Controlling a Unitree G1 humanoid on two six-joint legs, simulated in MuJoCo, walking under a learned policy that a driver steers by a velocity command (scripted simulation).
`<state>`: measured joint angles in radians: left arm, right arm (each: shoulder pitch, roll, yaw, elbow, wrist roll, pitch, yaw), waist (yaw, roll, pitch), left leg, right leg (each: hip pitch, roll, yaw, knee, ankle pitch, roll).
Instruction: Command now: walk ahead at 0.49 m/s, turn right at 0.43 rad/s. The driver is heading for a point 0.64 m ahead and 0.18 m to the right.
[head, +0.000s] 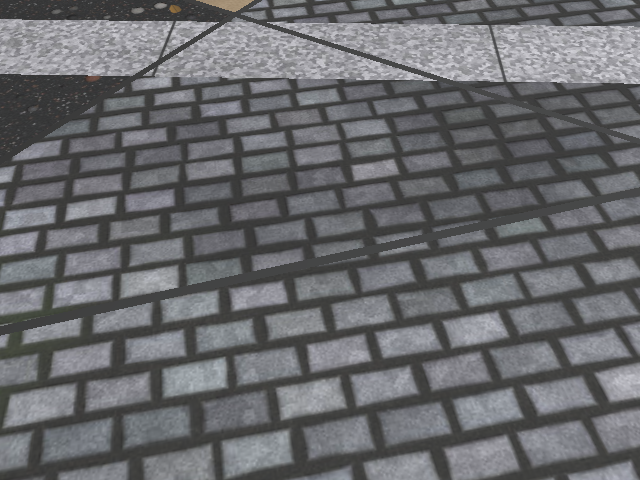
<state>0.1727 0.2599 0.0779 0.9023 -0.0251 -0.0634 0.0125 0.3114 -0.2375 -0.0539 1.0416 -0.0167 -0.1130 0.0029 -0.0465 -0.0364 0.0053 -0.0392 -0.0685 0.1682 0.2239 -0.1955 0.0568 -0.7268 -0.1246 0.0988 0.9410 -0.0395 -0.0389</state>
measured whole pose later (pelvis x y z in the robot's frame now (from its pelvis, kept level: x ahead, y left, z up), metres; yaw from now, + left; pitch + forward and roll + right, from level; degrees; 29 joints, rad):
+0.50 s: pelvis +0.29 -0.08 +0.00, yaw -17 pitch +2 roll +0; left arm 0.31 0.25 0.08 0.79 -0.01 -0.07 -0.01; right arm 0.06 -0.29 -0.06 0.79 -0.01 -0.11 -0.01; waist 0.04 0.03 0.03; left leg -0.65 0.11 -0.09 0.90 -0.19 -0.04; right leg -0.20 0.12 0.07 0.33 -0.16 -0.10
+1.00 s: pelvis +0.53 -0.09 +0.00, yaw -24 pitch +2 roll +0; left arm 0.18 0.26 0.06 0.72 0.00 -0.01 0.03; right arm 0.22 -0.23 -0.03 0.88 -0.01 -0.08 0.02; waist -0.03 -0.04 0.05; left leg -0.25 -0.04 0.03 0.37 -0.15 0.05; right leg -0.50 -0.04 0.08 0.80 -0.31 0.04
